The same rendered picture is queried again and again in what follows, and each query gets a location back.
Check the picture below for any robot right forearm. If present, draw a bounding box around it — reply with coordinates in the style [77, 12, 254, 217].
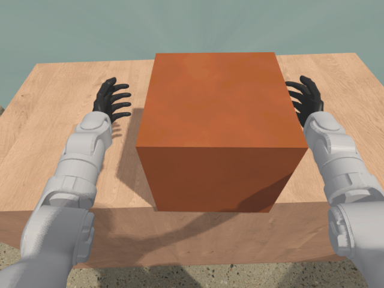
[303, 111, 384, 207]

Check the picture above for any right robot hand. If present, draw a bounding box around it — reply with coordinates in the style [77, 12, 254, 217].
[285, 76, 324, 127]

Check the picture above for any carton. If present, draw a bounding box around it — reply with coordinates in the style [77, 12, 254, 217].
[136, 52, 308, 213]

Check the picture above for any left robot upper arm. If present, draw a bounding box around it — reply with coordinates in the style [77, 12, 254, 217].
[0, 205, 95, 288]

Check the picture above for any pedestal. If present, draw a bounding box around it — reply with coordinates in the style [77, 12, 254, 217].
[0, 53, 384, 269]

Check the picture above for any robot left forearm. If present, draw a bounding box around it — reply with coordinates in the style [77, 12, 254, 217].
[20, 111, 112, 258]

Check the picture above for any right robot upper arm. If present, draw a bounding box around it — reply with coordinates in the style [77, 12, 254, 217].
[328, 201, 384, 288]

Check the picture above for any left robot hand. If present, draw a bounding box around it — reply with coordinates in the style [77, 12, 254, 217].
[92, 77, 131, 123]

